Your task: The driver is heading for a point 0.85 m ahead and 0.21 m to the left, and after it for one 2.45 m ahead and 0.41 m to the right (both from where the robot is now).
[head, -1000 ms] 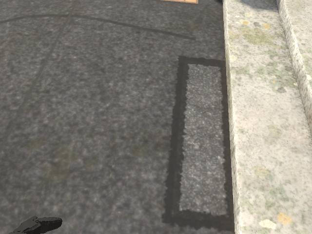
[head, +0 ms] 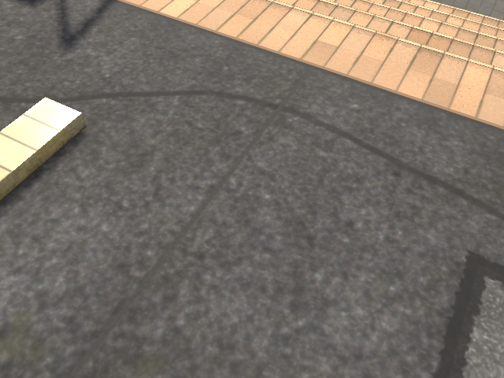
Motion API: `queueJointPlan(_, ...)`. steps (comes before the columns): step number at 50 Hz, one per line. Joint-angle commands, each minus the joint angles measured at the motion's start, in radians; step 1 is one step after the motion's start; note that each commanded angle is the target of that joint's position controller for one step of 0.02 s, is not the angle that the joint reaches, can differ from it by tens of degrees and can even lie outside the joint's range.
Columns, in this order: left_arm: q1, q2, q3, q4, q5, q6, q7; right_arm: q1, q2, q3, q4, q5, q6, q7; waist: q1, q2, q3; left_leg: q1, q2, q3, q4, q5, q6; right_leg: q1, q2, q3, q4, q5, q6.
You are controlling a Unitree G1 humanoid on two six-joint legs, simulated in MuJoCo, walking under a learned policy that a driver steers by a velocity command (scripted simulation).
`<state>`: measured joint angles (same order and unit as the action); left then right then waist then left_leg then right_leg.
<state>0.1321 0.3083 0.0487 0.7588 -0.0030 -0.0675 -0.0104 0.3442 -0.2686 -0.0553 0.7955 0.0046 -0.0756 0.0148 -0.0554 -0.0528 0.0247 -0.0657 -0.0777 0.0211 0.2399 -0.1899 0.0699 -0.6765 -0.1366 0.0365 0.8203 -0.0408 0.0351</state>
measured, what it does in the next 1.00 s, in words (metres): walks ahead, turning left: right foot, then left foot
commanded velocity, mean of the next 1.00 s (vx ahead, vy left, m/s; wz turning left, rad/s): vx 0.50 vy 0.00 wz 0.46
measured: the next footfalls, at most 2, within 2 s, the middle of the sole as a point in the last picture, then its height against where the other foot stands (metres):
right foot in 0.20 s outside the picture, level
left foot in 0.72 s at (177, 375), level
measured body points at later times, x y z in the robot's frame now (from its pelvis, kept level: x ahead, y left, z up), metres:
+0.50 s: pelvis +0.27 -0.04 +0.00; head +0.30 -0.04 +0.45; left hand +0.26 +0.24 -0.13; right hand +0.48 -0.28 -0.10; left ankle +0.35 +0.14 -0.68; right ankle +0.27 -0.15 -0.75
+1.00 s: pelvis +0.51 +0.10 +0.00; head +0.53 +0.13 +0.45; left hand +0.55 +0.42 -0.10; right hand +0.71 -0.11 -0.10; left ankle +0.47 +0.15 -0.75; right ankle +0.73 -0.01 -0.68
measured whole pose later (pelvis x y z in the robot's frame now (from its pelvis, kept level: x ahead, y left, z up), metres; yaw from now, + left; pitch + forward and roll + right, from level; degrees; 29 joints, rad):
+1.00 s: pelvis +0.51 +0.10 +0.00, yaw +29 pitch +1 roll +0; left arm 0.08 0.31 0.06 0.77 0.01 -0.09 -0.01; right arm 0.33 -0.26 -0.06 0.74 0.01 -0.06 0.00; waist -0.05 -0.04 0.05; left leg -0.13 -0.10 -0.06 0.30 -0.17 0.09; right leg -0.65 -0.12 0.06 0.84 -0.09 0.05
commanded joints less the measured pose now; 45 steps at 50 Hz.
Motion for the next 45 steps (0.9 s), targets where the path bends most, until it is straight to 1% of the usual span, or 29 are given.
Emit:
queueJointPlan(1, -0.106, 0.029, -0.001, -0.084, -0.001, -0.02, -0.011, -0.01, -0.171, -0.039, -0.041, 0.01, -0.012, -0.013, -0.003, 0.095, 0.044, -0.074, 0.24, -0.139, -0.106, 0.214, 0.148, 0.056, 0.036, -0.018, -0.177, 0.143, 0.004)
queueJointPlan(4, -0.176, 0.044, 0.0, -0.111, -0.006, -0.031, -0.028, 0.038, -0.188, -0.044, -0.01, 0.021, 0.001, -0.019, -0.017, 0.099, 0.06, -0.008, 0.277, -0.184, -0.058, 0.186, 0.143, 0.065, 0.062, 0.002, -0.272, 0.132, -0.009)
queueJointPlan(6, -0.168, 0.068, 0.007, -0.114, -0.004, -0.038, -0.035, 0.045, -0.193, -0.048, 0.003, 0.023, 0.01, -0.027, 0.004, 0.113, 0.05, 0.043, 0.304, -0.22, -0.007, 0.21, 0.124, 0.096, 0.071, 0.019, -0.316, 0.085, -0.03)
queueJointPlan(8, -0.109, 0.093, 0.017, -0.099, -0.003, -0.045, -0.033, 0.037, -0.2, -0.053, 0.009, 0.02, 0.021, -0.031, 0.042, 0.138, 0.016, 0.063, 0.303, -0.241, 0.071, 0.303, 0.103, 0.203, 0.094, -0.002, -0.334, 0.005, -0.054)
queueJointPlan(9, -0.006, 0.12, 0.034, -0.07, -0.002, -0.048, -0.026, 0.026, -0.191, -0.048, 0.007, 0.015, 0.025, -0.031, 0.099, 0.132, -0.046, 0.039, 0.259, -0.217, 0.188, 0.412, 0.08, 0.358, 0.118, -0.03, -0.363, -0.002, -0.078)
queueJointPlan(10, 0.147, 0.169, 0.053, -0.04, 0.007, -0.049, -0.017, 0.026, -0.151, -0.032, -0.005, 0.002, 0.026, -0.03, 0.166, 0.107, -0.18, -0.072, 0.2, -0.182, 0.404, 0.353, 0.046, 0.622, 0.046, 0.021, -0.311, 0.023, -0.122)
queueJointPlan(11, 0.262, 0.258, 0.075, -0.027, 0.023, -0.042, -0.009, 0.137, -0.054, -0.004, -0.028, 0.001, 0.013, -0.027, 0.154, -0.102, -0.358, -0.419, 0.06, -0.103, 0.781, 0.014, -0.026, 1.024, -0.201, 0.358, -0.309, -0.083, -0.244)
queueJointPlan(12, 0.294, 0.215, 0.065, -0.014, 0.014, -0.033, -0.014, 0.164, -0.057, -0.001, -0.027, 0.023, 0.001, -0.026, 0.155, -0.263, -0.444, -0.592, 0.013, -0.164, 0.984, -0.401, -0.046, 1.094, -0.295, 0.689, -0.483, -0.298, -0.304)
queueJointPlan(13, 0.233, 0.139, 0.044, -0.021, 0.005, -0.031, -0.011, 0.083, -0.163, -0.031, -0.031, 0.047, 0.001, -0.026, 0.163, -0.14, -0.279, -0.675, 0.075, -0.196, 1.064, -0.347, -0.041, 0.97, -0.265, 0.588, -0.525, -0.426, -0.258)
queueJointPlan(14, 0.167, 0.105, 0.033, -0.028, 0.005, -0.028, -0.007, 0.005, -0.177, -0.036, -0.054, 0.046, 0.005, -0.029, 0.147, -0.083, -0.164, -0.686, 0.124, -0.153, 1.054, -0.265, -0.037, 0.832, -0.236, 0.447, -0.544, -0.389, -0.226)
queueJointPlan(15, 0.111, 0.076, 0.024, -0.023, 0.009, -0.028, -0.007, -0.028, -0.162, -0.036, -0.06, 0.033, 0.011, -0.03, 0.119, -0.042, -0.082, -0.653, 0.157, -0.139, 1.007, -0.2, -0.039, 0.697, -0.194, 0.338, -0.579, -0.297, -0.215)
queueJointPlan(16, 0.075, 0.055, 0.019, -0.017, 0.016, -0.035, -0.006, -0.022, -0.143, -0.041, -0.058, 0.027, 0.022, -0.031, 0.087, -0.065, -0.049, -0.6, 0.19, -0.145, 0.957, -0.151, -0.039, 0.61, -0.163, 0.253, -0.608, -0.222, -0.204)
queueJointPlan(17, 0.052, 0.05, 0.02, -0.013, 0.019, -0.04, -0.005, -0.002, -0.12, -0.04, -0.051, 0.029, 0.035, -0.029, 0.067, -0.077, -0.033, -0.546, 0.202, -0.14, 0.937, -0.126, -0.042, 0.552, -0.141, 0.188, -0.637, -0.175, -0.199)
queueJointPlan(20, 0.041, 0.075, 0.034, 0.012, 0.015, -0.056, -0.002, -0.028, -0.08, -0.035, -0.071, 0.024, 0.061, -0.03, 0.051, -0.04, 0.005, -0.566, 0.217, -0.131, 0.872, -0.057, -0.056, 0.509, -0.145, 0.063, -0.691, -0.045, -0.223)
queueJointPlan(22, 0.055, 0.097, 0.043, 0.029, 0.016, -0.055, 0.003, -0.07, -0.075, -0.033, -0.092, 0.019, 0.061, -0.026, 0.058, -0.019, 0.016, -0.603, 0.221, -0.132, 0.775, 0.033, -0.064, 0.536, -0.143, -0.005, -0.704, 0.008, -0.228)
queueJointPlan(26, 0.072, 0.128, 0.052, 0.046, 0.009, -0.04, 0.014, -0.184, -0.055, -0.021, -0.126, 0.018, 0.048, 0.004, 0.095, 0.004, 0.041, -0.57, 0.205, -0.064, 0.545, 0.207, -0.059, 0.574, -0.119, -0.14, -0.712, 0.065, -0.205)
queueJointPlan(29, 0.115, 0.153, 0.061, 0.067, -0.004, -0.023, 0.017, -0.272, -0.054, -0.017, -0.165, 0.019, 0.049, 0.021, 0.125, 0.015, 0.069, -0.574, 0.195, -0.025, 0.446, 0.21, -0.042, 0.65, -0.142, -0.185, -0.701, 0.078, -0.194)
queueJointPlan(32, 0.13, 0.181, 0.072, 0.082, -0.024, 0.0, 0.016, -0.304, -0.077, -0.025, -0.197, 0.016, 0.054, 0.034, 0.112, 0.006, 0.072, -0.56, 0.165, 0.013, 0.394, 0.107, -0.005, 0.75, -0.169, -0.218, -0.628, 0.23, -0.17)
queueJointPlan(34, 0.113, 0.209, 0.081, 0.078, -0.036, 0.014, 0.02, -0.233, -0.115, -0.046, -0.194, 0.013, 0.061, 0.035, 0.055, -0.027, 0.004, -0.427, 0.098, 0.072, 0.39, 0.004, 0.034, 0.78, -0.163, -0.251, -0.462, 0.553, -0.149)
queueJointPlan(35, 0.096, 0.209, 0.081, 0.074, -0.042, 0.023, 0.021, -0.106, -0.149, -0.069, -0.162, 0.016, 0.065, 0.031, -0.024, -0.018, -0.064, -0.259, 0.049, 0.098, 0.346, 0.014, 0.065, 0.744, -0.136, -0.281, -0.282, 0.644, -0.127)
queueJointPlan(36, 0.106, 0.178, 0.068, 0.068, -0.031, 0.024, 0.024, 0.079, -0.218, -0.108, -0.105, 0.022, 0.072, 0.017, -0.107, 0.028, -0.158, 0.029, 0.023, 0.06, 0.309, 0.045, 0.105, 0.588, -0.093, -0.297, -0.024, 0.534, -0.087)
queueJointPlan(37, 0.175, 0.051, 0.026, 0.02, 0.022, 0.012, 0.018, 0.118, -0.341, -0.133, -0.095, 0.034, 0.075, -0.003, -0.038, 0.303, -0.214, 0.355, 0.273, -0.39, 0.272, -0.009, 0.243, 0.16, 0.039, -0.285, 0.35, -0.229, -0.019)
queueJointPlan(38, 0.14, 0.045, 0.011, -0.013, 0.006, -0.026, 0.009, 0.095, -0.326, -0.115, -0.145, 0.029, 0.051, 0.006, -0.028, 0.292, -0.383, 0.475, 0.415, -0.863, 0.068, -0.263, 0.378, -0.049, 0.175, -0.034, 0.552, -0.58, -0.004)
queueJointPlan(39, 0.016, 0.133, 0.032, -0.039, -0.038, -0.055, -0.001, 0.072, -0.244, -0.088, -0.139, 0.019, 0.03, 0.016, -0.072, 0.166, -0.276, 0.414, 0.404, -0.765, 0.011, -0.224, 0.312, -0.154, 0.116, 0.04, 0.569, -0.496, -0.03)
queueJointPlan(40, -0.011, 0.124, 0.027, -0.052, -0.045, -0.071, -0.001, 0.036, -0.214, -0.078, -0.134, 0.015, 0.016, 0.016, -0.043, 0.136, -0.179, 0.295, 0.367, -0.633, 0.021, -0.151, 0.274, -0.153, 0.074, 0.035, 0.499, -0.408, -0.054)
queueJointPlan(41, -0.002, 0.118, 0.029, -0.035, -0.021, -0.075, 0.006, -0.036, -0.179, -0.067, -0.141, 0.016, 0.012, 0.015, 0.005, 0.072, -0.113, 0.154, 0.321, -0.521, 0.024, -0.036, 0.238, -0.089, 0.034, 0.039, 0.408, -0.339, -0.052)
queueJointPlan(42, 0.017, 0.129, 0.036, -0.024, -0.002, -0.068, 0.009, -0.088, -0.148, -0.055, -0.155, 0.009, 0.01, 0.01, 0.041, 0.09, -0.091, 0.057, 0.287, -0.447, 0.01, 0.053, 0.222, -0.014, 0.008, 0.049, 0.333, -0.287, -0.045)
queueJointPlan(43, 0.038, 0.129, 0.038, -0.014, 0.001, -0.055, 0.005, -0.116, -0.134, -0.047, -0.166, -0.001, 0.011, 0.004, 0.062, 0.109, -0.08, -0.003, 0.27, -0.408, -0.011, 0.11, 0.216, 0.037, -0.003, 0.045, 0.303, -0.254, -0.036)
queueJointPlan(45, 0.055, 0.103, 0.034, -0.003, 0.01, -0.034, 0.001, -0.112, -0.142, -0.047, -0.16, 0.0, 0.004, -0.006, 0.072, 0.097, -0.071, -0.067, 0.254, -0.335, -0.036, 0.237, 0.222, 0.07, 0.002, 0.017, 0.232, -0.202, -0.005)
